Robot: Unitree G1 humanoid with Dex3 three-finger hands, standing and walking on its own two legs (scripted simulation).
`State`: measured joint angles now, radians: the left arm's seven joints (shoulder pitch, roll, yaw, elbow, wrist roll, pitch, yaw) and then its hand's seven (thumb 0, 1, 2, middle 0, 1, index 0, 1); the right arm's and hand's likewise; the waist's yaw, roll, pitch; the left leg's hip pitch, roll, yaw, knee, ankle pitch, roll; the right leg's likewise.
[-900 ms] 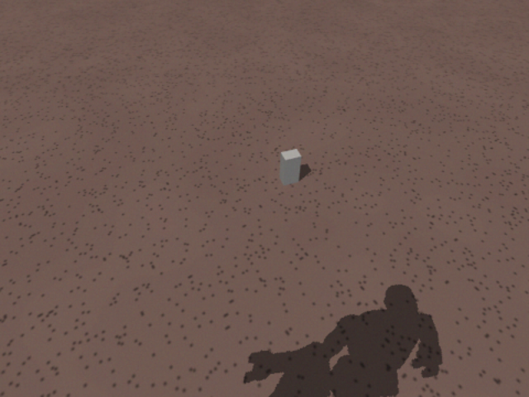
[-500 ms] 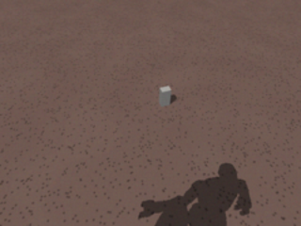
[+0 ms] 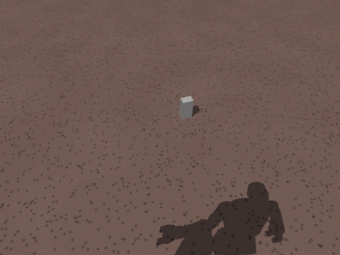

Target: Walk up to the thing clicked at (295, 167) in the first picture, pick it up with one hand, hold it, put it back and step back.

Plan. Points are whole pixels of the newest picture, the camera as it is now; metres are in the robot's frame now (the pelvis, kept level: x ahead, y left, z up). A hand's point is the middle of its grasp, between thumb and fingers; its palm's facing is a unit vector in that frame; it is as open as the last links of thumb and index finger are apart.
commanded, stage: stand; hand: left
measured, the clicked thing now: (186, 107) +1.29 -0.13 -0.69
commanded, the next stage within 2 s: walk up in 0.22 s
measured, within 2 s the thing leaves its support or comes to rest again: neither
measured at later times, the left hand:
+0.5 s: hand out of the picture +0.15 +0.24 -0.14, palm faces -0.15 -0.90 -0.40, open 7.4 cm
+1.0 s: hand (121, 196) +0.34 +0.17 -0.18, palm faces -0.23 -0.92 -0.32, open 7.4 cm
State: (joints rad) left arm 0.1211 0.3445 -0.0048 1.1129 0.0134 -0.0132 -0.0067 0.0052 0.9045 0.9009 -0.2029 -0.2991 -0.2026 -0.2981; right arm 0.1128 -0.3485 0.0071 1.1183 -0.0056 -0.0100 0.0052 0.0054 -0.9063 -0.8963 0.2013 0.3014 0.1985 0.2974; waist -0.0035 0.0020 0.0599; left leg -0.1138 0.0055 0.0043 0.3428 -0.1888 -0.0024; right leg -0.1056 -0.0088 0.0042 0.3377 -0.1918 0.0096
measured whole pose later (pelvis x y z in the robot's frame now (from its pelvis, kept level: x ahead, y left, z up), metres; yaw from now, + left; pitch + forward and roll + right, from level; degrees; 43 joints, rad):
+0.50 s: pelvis +0.05 -0.05 -0.01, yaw -7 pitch -3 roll +2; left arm 0.25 0.45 0.09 0.99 0.04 -0.01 -0.11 0.01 0.91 0.90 -0.20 -0.30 -0.20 -0.30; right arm 0.25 -0.44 -0.10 1.01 -0.05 -0.05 0.05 0.01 -0.90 -0.90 0.20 0.30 0.20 0.30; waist -0.02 0.00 0.05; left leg -0.01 0.08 0.11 0.42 -0.35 -0.02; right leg -0.40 -0.09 0.00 0.67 -0.31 -0.01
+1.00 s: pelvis +0.26 -0.09 -0.03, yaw -12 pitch -2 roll +0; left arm 0.36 0.42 0.05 0.90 0.02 -0.06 -0.06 0.01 0.90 0.90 -0.21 -0.30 -0.21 -0.30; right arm 0.24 -0.41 -0.09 0.89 -0.04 -0.07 0.07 0.01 -0.91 -0.90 0.20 0.30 0.20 0.30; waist 0.02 -0.05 0.06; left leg -0.39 0.06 0.09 0.64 -0.20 0.01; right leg -0.14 -0.02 0.04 0.73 -0.47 -0.02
